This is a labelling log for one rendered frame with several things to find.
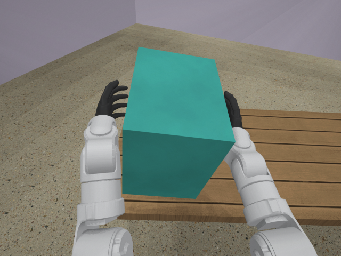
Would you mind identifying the carton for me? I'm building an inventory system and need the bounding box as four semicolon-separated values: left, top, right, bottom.
122;47;236;199

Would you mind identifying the robot right hand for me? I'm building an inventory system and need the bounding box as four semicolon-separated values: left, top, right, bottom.
224;91;243;128

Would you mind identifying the table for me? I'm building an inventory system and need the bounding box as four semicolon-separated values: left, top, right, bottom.
117;109;341;226

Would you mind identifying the robot right upper arm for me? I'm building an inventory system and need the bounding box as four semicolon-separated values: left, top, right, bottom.
249;227;316;256

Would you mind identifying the robot left forearm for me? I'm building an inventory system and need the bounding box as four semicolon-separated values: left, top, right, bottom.
72;115;125;255

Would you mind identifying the robot left upper arm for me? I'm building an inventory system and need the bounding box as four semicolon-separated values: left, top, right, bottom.
72;227;134;256

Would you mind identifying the robot left hand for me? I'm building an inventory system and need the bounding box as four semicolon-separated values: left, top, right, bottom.
95;80;128;119

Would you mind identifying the robot right forearm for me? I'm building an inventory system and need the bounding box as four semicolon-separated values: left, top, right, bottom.
223;127;317;256

